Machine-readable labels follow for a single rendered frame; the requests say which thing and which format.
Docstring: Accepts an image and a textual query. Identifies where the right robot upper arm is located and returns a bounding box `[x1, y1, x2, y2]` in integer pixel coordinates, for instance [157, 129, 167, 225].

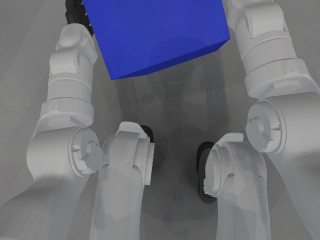
[245, 92, 320, 240]

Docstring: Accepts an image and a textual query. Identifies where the carton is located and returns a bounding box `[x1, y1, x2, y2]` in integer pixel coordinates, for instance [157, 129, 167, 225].
[82, 0, 231, 80]

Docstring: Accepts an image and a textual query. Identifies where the robot left thigh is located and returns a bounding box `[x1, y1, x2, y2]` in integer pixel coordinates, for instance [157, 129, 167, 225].
[89, 130, 155, 240]

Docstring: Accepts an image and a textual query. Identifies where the left robot upper arm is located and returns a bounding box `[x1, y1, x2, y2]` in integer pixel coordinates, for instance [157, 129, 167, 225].
[0, 126, 103, 240]

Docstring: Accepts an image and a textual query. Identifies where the left robot shin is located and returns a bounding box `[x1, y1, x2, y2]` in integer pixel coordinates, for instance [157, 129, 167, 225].
[98, 121, 147, 173]

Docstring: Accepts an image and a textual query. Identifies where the robot left hand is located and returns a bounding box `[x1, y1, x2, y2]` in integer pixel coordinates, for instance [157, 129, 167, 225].
[65, 0, 94, 38]

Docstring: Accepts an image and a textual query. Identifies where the left robot forearm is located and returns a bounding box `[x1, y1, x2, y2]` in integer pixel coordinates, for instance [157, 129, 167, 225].
[26, 23, 98, 169]

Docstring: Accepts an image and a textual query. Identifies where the right robot forearm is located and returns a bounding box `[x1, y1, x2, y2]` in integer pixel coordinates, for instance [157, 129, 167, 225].
[227, 0, 320, 100]

